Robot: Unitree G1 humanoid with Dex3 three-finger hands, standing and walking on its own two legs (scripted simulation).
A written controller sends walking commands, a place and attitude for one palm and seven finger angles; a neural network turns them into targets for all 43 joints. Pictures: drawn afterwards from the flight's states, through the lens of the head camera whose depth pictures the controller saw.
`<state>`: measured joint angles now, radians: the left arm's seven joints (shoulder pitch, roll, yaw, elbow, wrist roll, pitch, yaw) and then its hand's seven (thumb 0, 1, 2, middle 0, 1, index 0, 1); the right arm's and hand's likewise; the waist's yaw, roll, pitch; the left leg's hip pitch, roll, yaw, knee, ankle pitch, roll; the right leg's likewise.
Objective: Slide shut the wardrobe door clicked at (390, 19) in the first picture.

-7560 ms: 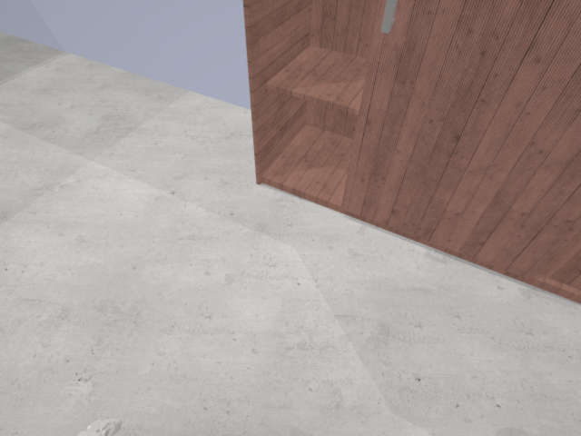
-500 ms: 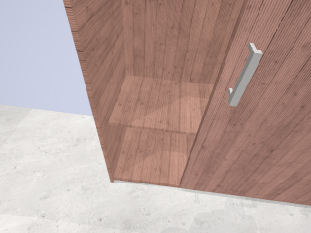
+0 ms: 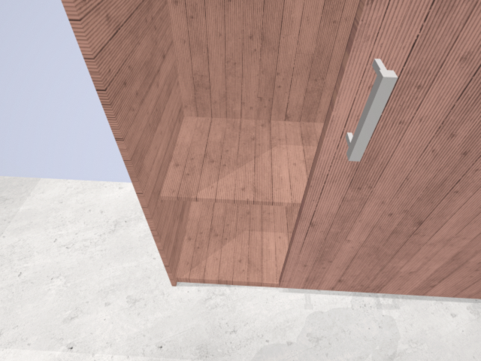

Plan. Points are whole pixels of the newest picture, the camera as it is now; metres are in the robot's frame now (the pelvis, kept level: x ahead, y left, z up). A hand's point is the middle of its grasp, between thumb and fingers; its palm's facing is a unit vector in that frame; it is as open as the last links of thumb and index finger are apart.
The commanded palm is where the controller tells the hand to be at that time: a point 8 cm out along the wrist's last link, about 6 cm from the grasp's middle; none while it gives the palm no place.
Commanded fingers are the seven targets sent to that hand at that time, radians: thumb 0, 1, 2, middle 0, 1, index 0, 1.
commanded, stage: come to a stop and stand still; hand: right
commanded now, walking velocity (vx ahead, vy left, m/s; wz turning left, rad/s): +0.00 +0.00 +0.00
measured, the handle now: (365, 113) +0.50 -0.20 +0.17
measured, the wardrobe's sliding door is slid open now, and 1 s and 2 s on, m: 0.44 0.44 0.44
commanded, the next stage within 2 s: look again from close up in 0.40 s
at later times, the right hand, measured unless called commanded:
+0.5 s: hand out of the picture +0.01 -0.19 -0.18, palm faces +0.06 +0.98 -0.20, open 7.4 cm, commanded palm none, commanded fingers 0.00 -0.90 -0.90 0.20 0.30 0.20 0.30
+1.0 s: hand out of the picture +0.00 -0.23 -0.18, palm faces +0.00 +0.98 -0.21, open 7.4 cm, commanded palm none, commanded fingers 0.00 -0.90 -0.90 0.20 0.30 0.20 0.30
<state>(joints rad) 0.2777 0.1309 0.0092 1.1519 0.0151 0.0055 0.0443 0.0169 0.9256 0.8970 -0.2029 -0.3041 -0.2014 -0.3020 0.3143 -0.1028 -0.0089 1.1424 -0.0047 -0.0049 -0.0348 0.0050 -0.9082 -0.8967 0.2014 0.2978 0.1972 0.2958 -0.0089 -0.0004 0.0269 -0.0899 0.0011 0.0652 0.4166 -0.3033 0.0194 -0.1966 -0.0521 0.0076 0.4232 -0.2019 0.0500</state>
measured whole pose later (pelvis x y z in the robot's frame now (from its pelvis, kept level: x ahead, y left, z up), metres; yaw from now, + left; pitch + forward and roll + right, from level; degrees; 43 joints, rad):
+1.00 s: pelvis -0.01 -0.05 -0.01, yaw +1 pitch +0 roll +0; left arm 0.28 0.17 -0.01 1.05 0.02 0.00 0.01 0.01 0.93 0.90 -0.20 -0.30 -0.20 -0.30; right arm 0.31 -0.19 0.00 1.06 -0.02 0.00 -0.03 0.00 -0.91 -0.90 0.20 0.30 0.20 0.30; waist -0.01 0.02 0.01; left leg -0.18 0.07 0.03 0.53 -0.34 -0.04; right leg -0.28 0.01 -0.04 0.53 -0.25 -0.02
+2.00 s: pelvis -0.02 -0.01 -0.04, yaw +1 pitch +8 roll -1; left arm 0.17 0.22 0.07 0.64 -0.01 -0.25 0.02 0.01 0.91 0.90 -0.21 -0.30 -0.20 -0.30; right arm 0.38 -0.17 -0.16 0.07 0.24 -0.43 0.27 0.01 -0.76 -0.83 0.21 0.40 0.20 0.40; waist 0.01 -0.01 -0.13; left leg -0.51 0.04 0.04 0.86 -0.48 0.00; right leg -0.59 -0.04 -0.02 0.81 -0.35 0.03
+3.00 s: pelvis -0.02 -0.04 -0.01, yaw -1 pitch -1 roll +1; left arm 0.21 0.24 -0.08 0.61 -0.06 -0.32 0.10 0.02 0.90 0.90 -0.21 -0.30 -0.20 -0.30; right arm 0.05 -0.40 -0.39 0.01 0.34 0.03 0.38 0.00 0.41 -0.34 0.30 1.14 0.29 1.14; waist -0.06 -0.04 -0.04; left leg -0.19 0.04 0.08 0.54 -0.33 -0.03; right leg -0.32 -0.02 0.00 0.59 -0.25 -0.01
